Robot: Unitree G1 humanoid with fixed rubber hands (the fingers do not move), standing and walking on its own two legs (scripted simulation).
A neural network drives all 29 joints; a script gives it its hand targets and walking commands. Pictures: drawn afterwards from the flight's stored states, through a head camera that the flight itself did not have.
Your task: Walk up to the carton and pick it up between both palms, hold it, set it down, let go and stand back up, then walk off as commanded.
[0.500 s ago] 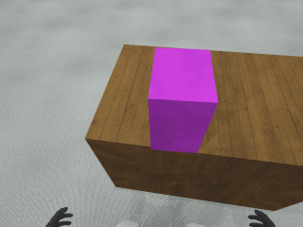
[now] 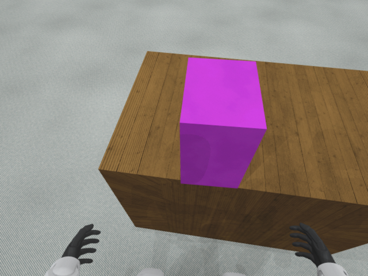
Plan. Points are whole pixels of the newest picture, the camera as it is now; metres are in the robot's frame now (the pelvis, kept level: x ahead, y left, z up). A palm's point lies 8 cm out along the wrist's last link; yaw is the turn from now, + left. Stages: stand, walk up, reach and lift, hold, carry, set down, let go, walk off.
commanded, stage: reach and lift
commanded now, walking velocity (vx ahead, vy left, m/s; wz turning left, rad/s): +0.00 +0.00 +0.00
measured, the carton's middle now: (214, 128) +0.45 -0.05 +0.01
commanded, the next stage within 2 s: none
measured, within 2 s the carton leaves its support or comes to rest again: neither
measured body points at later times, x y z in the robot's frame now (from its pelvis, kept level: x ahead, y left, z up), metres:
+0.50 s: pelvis +0.02 +0.00 +0.01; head +0.05 +0.01 +0.46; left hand +0.19 +0.25 -0.05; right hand +0.19 -0.24 -0.06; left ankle +0.03 +0.15 -0.73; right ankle +0.01 -0.11 -0.73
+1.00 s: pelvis +0.02 +0.00 +0.01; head +0.04 +0.01 +0.46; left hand +0.20 +0.21 -0.03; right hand +0.21 -0.21 -0.03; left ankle +0.03 +0.15 -0.73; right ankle +0.01 -0.11 -0.73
